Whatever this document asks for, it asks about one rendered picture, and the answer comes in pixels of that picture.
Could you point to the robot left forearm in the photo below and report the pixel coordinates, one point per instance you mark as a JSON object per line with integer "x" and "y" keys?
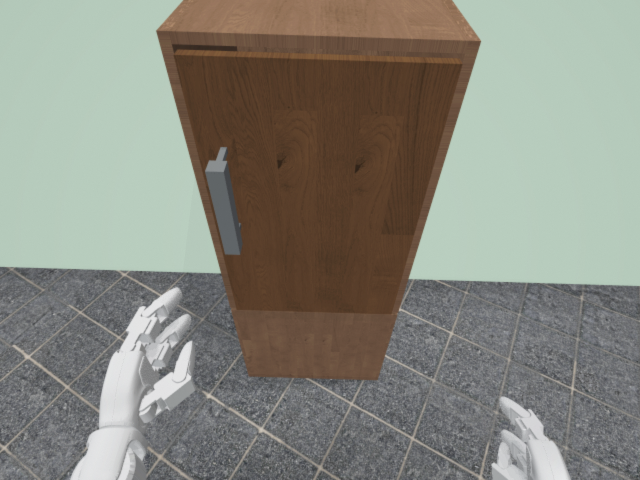
{"x": 114, "y": 453}

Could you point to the robot right hand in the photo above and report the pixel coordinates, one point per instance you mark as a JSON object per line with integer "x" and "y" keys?
{"x": 539, "y": 459}

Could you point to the handle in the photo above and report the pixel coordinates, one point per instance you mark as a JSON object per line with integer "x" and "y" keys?
{"x": 219, "y": 182}

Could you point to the cupboard door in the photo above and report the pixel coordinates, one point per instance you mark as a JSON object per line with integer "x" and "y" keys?
{"x": 330, "y": 157}

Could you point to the robot left hand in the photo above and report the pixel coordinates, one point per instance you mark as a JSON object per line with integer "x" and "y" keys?
{"x": 133, "y": 369}

